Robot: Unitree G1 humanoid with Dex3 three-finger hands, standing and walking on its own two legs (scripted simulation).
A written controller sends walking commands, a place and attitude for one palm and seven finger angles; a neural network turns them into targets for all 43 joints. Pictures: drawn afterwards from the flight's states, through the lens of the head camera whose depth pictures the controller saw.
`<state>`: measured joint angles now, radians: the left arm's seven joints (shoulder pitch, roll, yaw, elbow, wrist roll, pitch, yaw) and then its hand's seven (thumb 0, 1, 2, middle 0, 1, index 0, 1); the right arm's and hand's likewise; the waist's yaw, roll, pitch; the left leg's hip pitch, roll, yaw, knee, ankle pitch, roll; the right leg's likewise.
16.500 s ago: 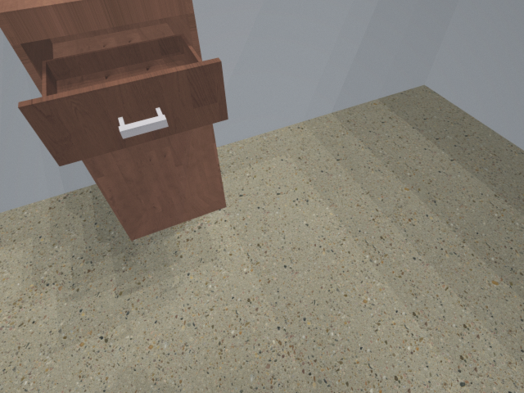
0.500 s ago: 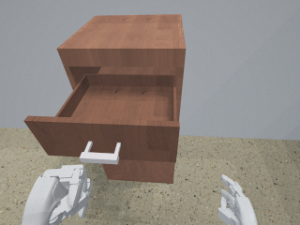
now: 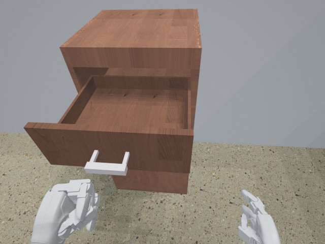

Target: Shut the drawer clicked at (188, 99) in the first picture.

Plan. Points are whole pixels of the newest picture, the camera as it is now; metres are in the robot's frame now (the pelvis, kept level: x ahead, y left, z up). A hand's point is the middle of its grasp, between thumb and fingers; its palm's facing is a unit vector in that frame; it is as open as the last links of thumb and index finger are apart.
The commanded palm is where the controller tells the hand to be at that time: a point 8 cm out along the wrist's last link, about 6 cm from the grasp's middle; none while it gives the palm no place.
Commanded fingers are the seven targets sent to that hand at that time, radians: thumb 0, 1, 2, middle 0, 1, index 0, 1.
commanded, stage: bring the fist close to the handle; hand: left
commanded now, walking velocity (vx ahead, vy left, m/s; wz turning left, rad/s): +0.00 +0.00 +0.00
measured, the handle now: (108, 161) +0.30 +0.17 +0.07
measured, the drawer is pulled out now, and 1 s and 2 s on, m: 0.30 0.30 0.22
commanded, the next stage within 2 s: push the drawer shut in 1.04 s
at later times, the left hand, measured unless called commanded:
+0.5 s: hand (111, 202) +0.19 +0.13 +0.08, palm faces -0.02 -1.00 -0.02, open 3.3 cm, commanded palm +0.17 +0.19 +0.08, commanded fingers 0.00 0.90 0.90 -1.40 -1.60 -1.40 -1.60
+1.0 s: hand (114, 197) +0.21 +0.13 +0.06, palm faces +0.00 -1.00 -0.03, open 3.3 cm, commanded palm +0.18 +0.19 +0.07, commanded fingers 0.00 0.90 0.90 -1.40 -1.60 -1.40 -1.60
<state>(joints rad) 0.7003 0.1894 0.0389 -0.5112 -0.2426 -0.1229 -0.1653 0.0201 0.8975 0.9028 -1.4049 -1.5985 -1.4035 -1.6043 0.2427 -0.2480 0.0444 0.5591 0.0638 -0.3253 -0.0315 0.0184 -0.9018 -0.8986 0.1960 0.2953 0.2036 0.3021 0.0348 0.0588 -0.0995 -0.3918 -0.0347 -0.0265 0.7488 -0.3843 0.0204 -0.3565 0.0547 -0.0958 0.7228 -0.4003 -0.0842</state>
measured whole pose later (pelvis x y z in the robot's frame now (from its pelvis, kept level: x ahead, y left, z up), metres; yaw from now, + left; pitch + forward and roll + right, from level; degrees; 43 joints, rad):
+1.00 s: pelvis +0.01 +0.01 -0.02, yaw -1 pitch +10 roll +0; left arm 0.56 0.15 -0.03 -0.28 -0.18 -0.28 -0.05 0.02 0.90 0.90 -1.40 -1.60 -1.40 -1.60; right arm 0.27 -0.26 0.03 0.47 0.04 -0.14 0.00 0.02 -0.90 -0.90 0.20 0.30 0.20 0.30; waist -0.02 0.05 -0.13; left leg -0.62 -0.04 0.00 0.92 -0.47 0.03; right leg -0.59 0.05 -0.08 0.90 -0.48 -0.08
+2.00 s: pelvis -0.01 +0.01 -0.01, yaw -1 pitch +8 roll +0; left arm 0.00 0.17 -0.01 0.18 -0.17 -0.24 -0.01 -0.02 0.79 0.93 -1.40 -1.60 -1.40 -1.60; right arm 0.22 -0.26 0.05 0.57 0.04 -0.11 -0.01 0.02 -0.90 -0.90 0.20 0.30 0.20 0.30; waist -0.03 0.04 -0.08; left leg -0.57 -0.04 0.00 0.83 -0.40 0.03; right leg -0.54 0.04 -0.08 0.82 -0.42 -0.07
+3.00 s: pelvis -0.02 +0.02 -0.02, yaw -2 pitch +11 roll +0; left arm -0.54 0.21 0.14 0.79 -0.14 -0.37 0.00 -0.01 0.77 0.92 -1.40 -1.60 -1.40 -1.60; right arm 0.31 -0.26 0.03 0.66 0.03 -0.04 0.00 0.01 -0.91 -0.90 0.20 0.29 0.20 0.30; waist -0.08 0.02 -0.08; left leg -0.66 -0.04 0.02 0.85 -0.39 0.04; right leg -0.63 0.05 -0.06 0.84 -0.40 -0.06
